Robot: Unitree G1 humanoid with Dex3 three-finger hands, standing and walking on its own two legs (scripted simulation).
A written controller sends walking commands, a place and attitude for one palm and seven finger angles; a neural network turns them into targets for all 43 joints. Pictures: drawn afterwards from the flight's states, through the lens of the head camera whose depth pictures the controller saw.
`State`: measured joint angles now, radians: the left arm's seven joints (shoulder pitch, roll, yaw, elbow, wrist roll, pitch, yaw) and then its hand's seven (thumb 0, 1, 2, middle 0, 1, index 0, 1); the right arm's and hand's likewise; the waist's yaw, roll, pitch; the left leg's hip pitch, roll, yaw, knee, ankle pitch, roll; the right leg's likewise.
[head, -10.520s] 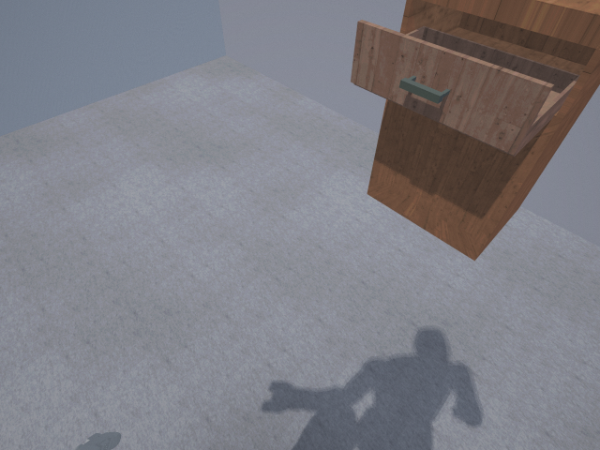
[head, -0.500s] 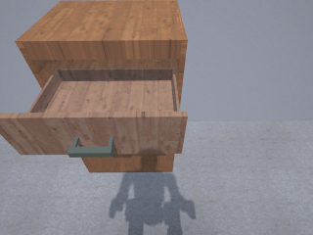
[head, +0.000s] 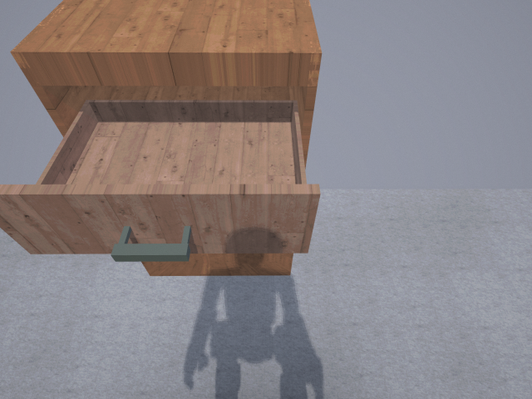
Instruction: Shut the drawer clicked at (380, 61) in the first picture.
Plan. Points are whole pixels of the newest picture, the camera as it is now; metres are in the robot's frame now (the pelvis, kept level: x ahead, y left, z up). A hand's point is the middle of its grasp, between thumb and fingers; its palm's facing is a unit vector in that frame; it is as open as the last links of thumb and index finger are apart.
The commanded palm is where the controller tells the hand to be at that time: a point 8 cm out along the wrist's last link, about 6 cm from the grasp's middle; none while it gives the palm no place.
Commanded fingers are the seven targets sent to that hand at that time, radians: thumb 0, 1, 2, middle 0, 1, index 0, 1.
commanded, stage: look again from close up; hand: left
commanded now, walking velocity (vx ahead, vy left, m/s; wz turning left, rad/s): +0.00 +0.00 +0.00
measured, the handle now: (154, 242) +0.35 +0.21 +0.01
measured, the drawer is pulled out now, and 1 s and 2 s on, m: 0.29 0.29 0.29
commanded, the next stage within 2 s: raise the hand and make a fist in 0.32 s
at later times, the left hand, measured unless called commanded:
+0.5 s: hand out of the picture +0.05 +0.18 -0.14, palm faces +0.14 -0.96 -0.25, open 7.2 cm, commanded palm +0.10 +0.21 -0.06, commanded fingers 0.00 0.90 0.90 -0.30 -0.41 -0.30 -0.41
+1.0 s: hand (150, 392) +0.14 +0.16 +0.00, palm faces +0.15 -0.99 -0.06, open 5.1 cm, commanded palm +0.12 +0.21 +0.00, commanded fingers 0.00 0.90 0.90 -0.80 -0.95 -0.80 -0.95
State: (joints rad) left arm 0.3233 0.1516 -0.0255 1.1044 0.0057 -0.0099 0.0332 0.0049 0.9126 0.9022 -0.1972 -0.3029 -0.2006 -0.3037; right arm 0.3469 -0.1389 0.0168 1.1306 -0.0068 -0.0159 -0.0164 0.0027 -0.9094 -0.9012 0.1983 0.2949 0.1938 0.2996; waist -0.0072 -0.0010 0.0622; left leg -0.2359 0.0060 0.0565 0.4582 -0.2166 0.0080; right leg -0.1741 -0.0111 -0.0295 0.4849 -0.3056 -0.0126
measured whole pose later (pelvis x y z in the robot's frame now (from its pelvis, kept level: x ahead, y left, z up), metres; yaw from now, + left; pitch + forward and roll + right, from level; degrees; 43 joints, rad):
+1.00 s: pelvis -0.03 -0.03 -0.07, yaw +4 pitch +9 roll -1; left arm 0.55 0.20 0.11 -0.10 -0.24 -0.48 -0.19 0.02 0.91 0.90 -0.61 -0.75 -0.61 -0.75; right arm 0.15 -0.22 0.00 0.49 0.02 -0.20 -0.05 0.01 -0.90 -0.90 0.20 0.30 0.20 0.30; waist 0.04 0.02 -0.12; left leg -0.79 0.04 -0.06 1.07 -0.44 -0.03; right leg -0.67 0.01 -0.14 1.06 -0.55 -0.07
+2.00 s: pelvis +0.00 +0.00 -0.03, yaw +3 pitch +2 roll -1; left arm 0.56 0.22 0.09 -0.49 -0.24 -0.05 -0.14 0.02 0.90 0.90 -1.39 -1.60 -1.40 -1.60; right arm 0.25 -0.23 0.07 0.53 0.05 -0.23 -0.04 0.01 -0.90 -0.90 0.20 0.30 0.20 0.30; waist 0.03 0.05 -0.09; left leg -0.45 0.01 0.00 0.78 -0.37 0.00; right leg -0.33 -0.01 -0.08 0.75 -0.45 -0.02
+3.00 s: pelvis +0.00 -0.02 -0.03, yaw +2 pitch +5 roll +0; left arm 0.37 0.19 0.11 -0.13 -0.23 -0.22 -0.16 0.02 0.90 0.90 -1.40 -1.60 -1.40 -1.60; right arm 0.25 -0.25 0.03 0.59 0.03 -0.25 -0.04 0.01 -0.90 -0.90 0.20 0.30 0.20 0.30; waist -0.01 0.04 -0.06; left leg -0.50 0.02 0.01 0.77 -0.36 -0.01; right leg -0.41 0.00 -0.07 0.78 -0.45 -0.03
